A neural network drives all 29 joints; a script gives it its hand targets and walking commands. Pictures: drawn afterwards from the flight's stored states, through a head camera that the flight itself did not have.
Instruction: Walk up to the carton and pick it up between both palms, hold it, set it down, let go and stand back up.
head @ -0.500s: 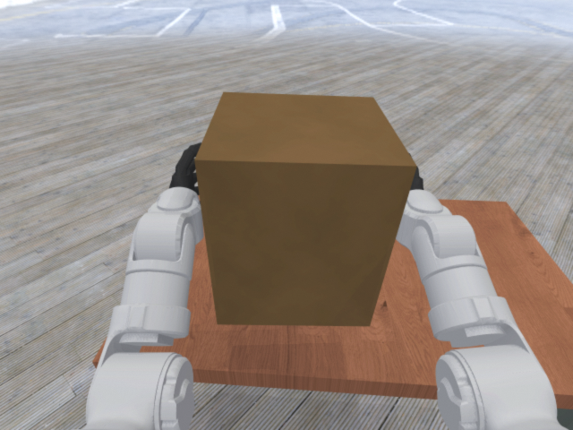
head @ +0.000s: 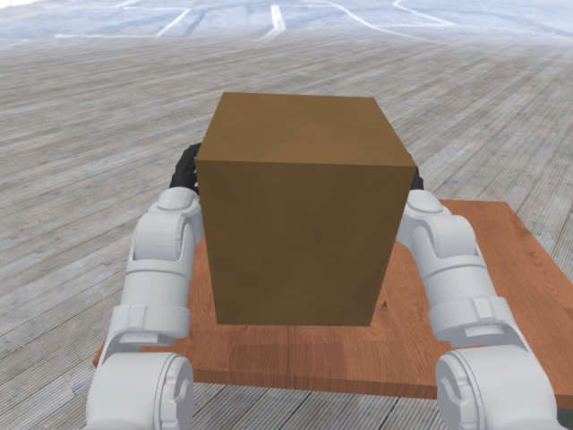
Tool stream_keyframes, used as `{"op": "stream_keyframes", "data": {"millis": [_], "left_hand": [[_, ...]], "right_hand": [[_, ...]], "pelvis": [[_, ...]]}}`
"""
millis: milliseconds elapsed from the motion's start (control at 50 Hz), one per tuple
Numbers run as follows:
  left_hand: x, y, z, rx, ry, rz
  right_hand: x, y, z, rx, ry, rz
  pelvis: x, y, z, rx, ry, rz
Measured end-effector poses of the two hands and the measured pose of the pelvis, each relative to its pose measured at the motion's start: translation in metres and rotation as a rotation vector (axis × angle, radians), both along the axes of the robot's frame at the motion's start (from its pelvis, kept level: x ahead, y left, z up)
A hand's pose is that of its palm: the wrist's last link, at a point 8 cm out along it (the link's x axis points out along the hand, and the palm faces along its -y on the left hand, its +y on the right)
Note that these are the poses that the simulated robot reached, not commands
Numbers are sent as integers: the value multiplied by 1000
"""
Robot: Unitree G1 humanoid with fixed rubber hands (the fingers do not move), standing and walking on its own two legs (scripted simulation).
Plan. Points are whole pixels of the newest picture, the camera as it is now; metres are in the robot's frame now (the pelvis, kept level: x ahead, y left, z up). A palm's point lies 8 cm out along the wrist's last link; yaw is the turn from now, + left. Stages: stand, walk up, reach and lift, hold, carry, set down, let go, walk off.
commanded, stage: hold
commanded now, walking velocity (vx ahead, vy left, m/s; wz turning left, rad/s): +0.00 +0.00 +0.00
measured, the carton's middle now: (296, 209) +0.37 +0.02 +0.21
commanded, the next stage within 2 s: set down in 0.18 s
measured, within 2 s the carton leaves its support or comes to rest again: neither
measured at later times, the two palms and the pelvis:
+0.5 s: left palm (192, 197) +0.38 +0.16 +0.22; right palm (410, 199) +0.38 -0.14 +0.22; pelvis +0.00 +0.00 +0.00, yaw +0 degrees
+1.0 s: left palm (195, 231) +0.38 +0.17 +0.16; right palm (396, 227) +0.40 -0.13 +0.16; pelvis +0.02 +0.01 +0.00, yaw +0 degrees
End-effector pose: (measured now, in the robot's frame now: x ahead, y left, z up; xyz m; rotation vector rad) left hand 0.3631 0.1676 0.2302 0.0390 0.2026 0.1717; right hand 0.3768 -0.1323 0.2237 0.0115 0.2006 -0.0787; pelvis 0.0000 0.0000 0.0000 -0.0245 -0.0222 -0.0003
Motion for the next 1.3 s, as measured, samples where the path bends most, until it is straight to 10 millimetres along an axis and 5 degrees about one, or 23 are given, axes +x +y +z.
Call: {"op": "stream_keyframes", "data": {"millis": [440,720,1300], "left_hand": [[7,-3,-1,-26,-49,-21],[21,-7,-51,-38,-9,-6],[19,-5,-86,-59,31,20]], "right_hand": [[2,-4,4,27,-53,-24],[21,-7,-40,41,-69,-17],[22,-4,-85,61,-25,-11]], "pelvis": [[0,1,0,-2,-16,1],[7,2,1,-2,-10,1],[20,5,2,-8,-29,1]]}}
